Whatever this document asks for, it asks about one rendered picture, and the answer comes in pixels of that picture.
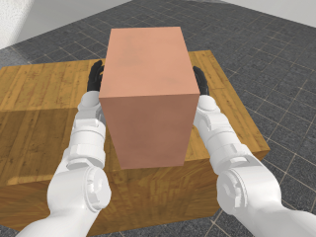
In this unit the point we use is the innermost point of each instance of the robot right hand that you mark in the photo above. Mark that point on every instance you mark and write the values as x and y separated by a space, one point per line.
201 82

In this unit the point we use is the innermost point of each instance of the robot left forearm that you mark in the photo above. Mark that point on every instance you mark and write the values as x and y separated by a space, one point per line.
88 134

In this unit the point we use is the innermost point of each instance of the robot right forearm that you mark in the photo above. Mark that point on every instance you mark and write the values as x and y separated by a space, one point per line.
223 146

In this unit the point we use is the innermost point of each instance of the pedestal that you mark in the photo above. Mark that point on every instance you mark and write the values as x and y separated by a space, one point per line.
38 105

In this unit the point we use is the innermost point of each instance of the robot left hand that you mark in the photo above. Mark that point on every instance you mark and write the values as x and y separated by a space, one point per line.
95 79

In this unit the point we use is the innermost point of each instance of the right robot upper arm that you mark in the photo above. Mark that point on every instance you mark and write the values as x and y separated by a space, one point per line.
253 196

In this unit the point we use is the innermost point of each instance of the left robot upper arm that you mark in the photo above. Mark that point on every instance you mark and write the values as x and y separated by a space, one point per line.
75 198

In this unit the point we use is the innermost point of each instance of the carton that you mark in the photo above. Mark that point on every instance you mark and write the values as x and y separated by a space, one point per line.
149 96

